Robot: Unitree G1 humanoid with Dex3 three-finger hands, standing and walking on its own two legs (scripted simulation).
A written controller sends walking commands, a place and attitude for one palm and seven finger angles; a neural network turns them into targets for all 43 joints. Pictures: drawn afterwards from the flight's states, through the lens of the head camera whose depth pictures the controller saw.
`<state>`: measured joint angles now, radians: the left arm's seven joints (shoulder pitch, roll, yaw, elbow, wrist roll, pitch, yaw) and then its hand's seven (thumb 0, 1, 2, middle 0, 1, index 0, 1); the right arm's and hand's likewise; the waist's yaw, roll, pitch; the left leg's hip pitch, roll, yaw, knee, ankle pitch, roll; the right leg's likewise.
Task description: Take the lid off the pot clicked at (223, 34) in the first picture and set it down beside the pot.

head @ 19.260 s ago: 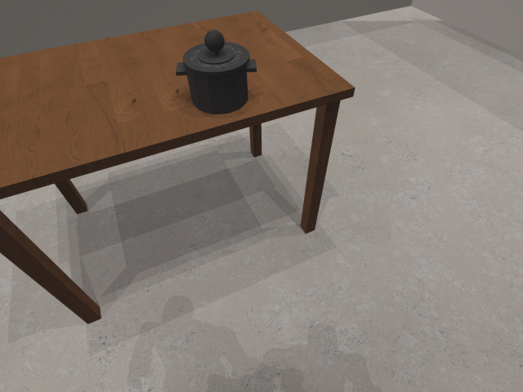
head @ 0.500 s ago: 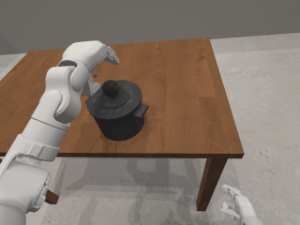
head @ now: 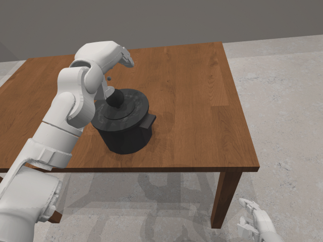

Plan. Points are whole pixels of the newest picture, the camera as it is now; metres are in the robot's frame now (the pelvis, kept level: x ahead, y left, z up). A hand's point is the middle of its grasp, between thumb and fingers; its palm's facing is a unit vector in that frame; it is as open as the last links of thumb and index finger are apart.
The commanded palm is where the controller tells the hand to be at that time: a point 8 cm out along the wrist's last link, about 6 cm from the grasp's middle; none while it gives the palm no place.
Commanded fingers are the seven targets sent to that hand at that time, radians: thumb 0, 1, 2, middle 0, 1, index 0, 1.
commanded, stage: move the open hand above the knob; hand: left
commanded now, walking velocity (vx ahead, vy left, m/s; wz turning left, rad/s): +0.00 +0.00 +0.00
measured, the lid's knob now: (114, 98) +0.45 +0.14 +0.14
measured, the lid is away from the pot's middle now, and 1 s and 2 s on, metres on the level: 0.00 0.00 0.00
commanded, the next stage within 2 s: lower the open fingers around the knob in 0.84 s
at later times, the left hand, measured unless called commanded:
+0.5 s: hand (101, 80) +0.41 +0.14 +0.23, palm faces -0.09 -0.03 -1.00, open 10.2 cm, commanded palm +0.38 +0.16 +0.29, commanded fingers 0.00 -0.39 1.63 -0.85 -0.08 -0.85 -0.08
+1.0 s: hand (100, 82) +0.41 +0.15 +0.22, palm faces -0.09 -0.04 -1.00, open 10.2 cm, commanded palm +0.38 +0.16 +0.28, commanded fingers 0.00 -0.39 1.63 -0.85 -0.08 -0.85 -0.08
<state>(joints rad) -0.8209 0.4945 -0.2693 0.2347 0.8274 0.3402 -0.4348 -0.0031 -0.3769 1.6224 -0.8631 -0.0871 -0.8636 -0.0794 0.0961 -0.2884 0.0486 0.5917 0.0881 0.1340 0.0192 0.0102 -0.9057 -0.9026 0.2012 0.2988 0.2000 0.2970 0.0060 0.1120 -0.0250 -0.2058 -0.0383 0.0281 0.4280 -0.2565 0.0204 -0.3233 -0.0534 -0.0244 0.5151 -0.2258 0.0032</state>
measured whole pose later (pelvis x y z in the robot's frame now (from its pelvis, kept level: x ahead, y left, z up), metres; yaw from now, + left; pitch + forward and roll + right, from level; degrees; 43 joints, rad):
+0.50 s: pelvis -0.01 +0.00 +0.00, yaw +0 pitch +1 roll +2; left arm -0.86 0.52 -0.27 0.33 0.83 0.34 -0.45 0.00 -0.38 1.62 -0.86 -0.09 -0.86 -0.08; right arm 0.09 -0.28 0.06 0.60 0.09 0.12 -0.01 0.01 -0.91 -0.90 0.20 0.30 0.20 0.30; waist 0.00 0.10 -0.02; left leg -0.21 -0.04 0.02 0.43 -0.25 0.02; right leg -0.32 -0.05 -0.03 0.51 -0.22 0.00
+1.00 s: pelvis -0.01 +0.00 +0.00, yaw +0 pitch +2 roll +2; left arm -0.84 0.51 -0.28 0.27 0.82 0.35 -0.45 0.00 -0.38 1.62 -0.86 -0.09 -0.86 -0.08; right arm 0.09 -0.28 0.06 0.60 0.09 0.12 0.00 0.01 -0.91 -0.90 0.20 0.30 0.20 0.30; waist 0.01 0.10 -0.02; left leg -0.21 -0.04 0.02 0.43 -0.25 0.03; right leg -0.32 -0.06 -0.03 0.51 -0.21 0.01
